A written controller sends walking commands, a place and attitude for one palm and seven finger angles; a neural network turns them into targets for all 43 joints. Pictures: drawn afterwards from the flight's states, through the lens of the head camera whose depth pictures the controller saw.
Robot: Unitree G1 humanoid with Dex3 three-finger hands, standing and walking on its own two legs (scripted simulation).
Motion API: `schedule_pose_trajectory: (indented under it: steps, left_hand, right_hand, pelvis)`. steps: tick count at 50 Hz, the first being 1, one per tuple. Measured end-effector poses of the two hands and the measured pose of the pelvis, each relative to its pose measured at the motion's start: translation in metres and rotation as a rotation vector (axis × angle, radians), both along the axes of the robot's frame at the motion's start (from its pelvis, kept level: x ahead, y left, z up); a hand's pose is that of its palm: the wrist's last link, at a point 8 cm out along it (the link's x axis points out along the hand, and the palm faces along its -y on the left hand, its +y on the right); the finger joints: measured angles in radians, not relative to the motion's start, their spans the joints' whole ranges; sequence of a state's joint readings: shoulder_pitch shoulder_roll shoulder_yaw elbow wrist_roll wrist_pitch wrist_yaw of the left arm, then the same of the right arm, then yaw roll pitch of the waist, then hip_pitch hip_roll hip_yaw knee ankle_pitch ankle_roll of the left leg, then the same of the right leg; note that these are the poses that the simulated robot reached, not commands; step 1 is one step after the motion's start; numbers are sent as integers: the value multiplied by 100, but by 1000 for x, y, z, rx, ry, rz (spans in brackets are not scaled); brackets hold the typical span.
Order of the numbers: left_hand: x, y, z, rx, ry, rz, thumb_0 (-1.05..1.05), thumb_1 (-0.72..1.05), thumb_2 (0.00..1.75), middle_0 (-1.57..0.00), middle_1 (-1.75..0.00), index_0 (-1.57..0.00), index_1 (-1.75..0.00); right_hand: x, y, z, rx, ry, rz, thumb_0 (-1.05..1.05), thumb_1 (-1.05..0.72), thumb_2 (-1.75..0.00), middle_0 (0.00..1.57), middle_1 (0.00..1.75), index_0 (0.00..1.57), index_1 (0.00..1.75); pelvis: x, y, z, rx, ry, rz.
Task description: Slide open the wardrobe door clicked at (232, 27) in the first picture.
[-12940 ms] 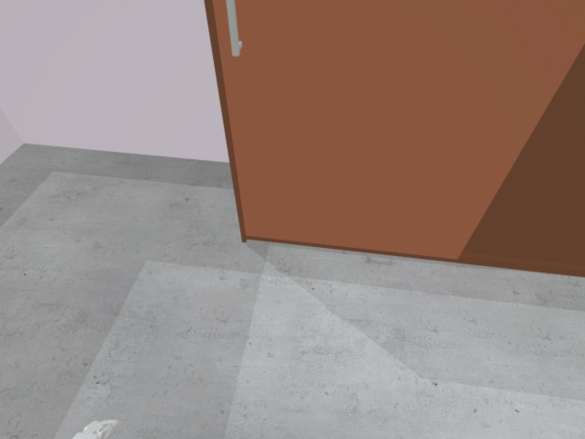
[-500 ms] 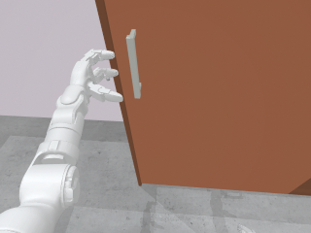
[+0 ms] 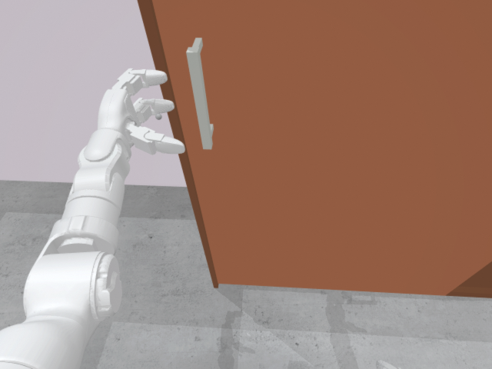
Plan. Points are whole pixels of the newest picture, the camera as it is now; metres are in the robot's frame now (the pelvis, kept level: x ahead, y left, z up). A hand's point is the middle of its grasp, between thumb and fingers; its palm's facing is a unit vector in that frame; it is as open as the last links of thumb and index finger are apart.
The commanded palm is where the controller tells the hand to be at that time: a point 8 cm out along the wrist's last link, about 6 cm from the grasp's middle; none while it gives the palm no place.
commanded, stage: move the hooked fingers beside the handle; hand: left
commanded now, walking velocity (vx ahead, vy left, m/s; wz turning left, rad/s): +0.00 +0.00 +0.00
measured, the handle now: (203, 98) +0.52 +0.08 +0.18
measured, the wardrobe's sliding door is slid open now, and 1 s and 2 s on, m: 0.00 0.00 0.00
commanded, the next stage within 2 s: feel for the door with the fingertips in 0.22 s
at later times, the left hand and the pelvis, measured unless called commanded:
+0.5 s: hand (161, 123) +0.45 +0.14 +0.18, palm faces -0.06 -1.00 -0.01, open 14.0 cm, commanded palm +0.43 +0.17 +0.18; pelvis +0.00 +0.00 +0.00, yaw +1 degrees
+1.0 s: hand (177, 110) +0.47 +0.11 +0.19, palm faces -0.06 -1.00 -0.03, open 14.0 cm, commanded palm +0.45 +0.16 +0.18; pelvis +0.00 +0.00 +0.00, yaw +1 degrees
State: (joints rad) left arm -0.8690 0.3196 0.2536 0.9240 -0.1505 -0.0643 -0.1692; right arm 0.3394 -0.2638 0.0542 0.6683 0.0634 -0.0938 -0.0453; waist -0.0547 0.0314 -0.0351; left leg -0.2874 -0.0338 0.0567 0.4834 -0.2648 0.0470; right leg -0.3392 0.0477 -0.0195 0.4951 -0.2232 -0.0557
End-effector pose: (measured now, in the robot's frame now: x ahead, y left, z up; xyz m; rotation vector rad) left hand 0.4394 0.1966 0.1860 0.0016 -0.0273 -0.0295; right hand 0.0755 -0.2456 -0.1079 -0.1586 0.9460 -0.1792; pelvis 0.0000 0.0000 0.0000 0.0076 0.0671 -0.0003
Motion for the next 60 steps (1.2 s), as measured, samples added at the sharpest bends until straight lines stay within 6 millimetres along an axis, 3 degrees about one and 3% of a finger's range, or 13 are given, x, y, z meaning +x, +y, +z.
schedule_pose_trajectory:
  steps: [8, 21, 29, 37, 41, 51, 60]
  left_hand:
    - [-6, 11, 0, 34, 19, -17, -2, -50, 30, -30, -120, -30, -120]
    - [-11, -1, -3, 3, 38, -22, -2, -50, 30, -30, -120, -30, -120]
    - [-11, -20, 6, 8, -16, -64, -2, -50, 30, -30, -120, -30, -120]
    - [-3, -39, -4, -13, 50, -51, -2, -50, 30, -30, -120, -30, -120]
    - [2, -35, -10, -13, 52, -14, -2, -50, 30, -30, -120, -30, -120]
    - [15, -28, 4, 27, 34, -28, -2, -50, 30, -30, -120, -31, -121]
    - [14, -30, 3, 22, 33, -14, -2, -50, 30, -31, -123, -32, -122]
  right_hand:
    - [-10, -11, 0, -25, 29, -18, 1, -91, -90, 20, 30, 20, 30]
    - [28, 2, 9, -8, -83, 28, 1, -91, -90, 20, 30, 20, 30]
    - [35, 14, 6, 12, -86, 56, 1, -91, -90, 20, 30, 20, 30]
    - [28, 17, 1, 27, -56, 42, 1, -91, -90, 20, 30, 20, 30]
    - [19, 14, 0, 21, -32, 21, 1, -91, -90, 20, 30, 20, 30]
    - [-6, 1, -4, -8, 49, -6, 1, -91, -90, 20, 30, 20, 30]
    - [-10, -2, -8, -7, 70, 18, 1, -91, -90, 20, 30, 20, 30]
  pelvis:
    - [1, 0, 0, -6, -5, 9]
    - [-2, 3, 0, -6, -11, 14]
    - [-1, 6, 0, -6, -9, 23]
    - [0, 7, -1, -4, -6, 14]
    - [0, 6, -1, -2, -4, 5]
    - [3, 4, 0, -7, 10, 18]
    - [3, 3, -1, -6, 20, 32]
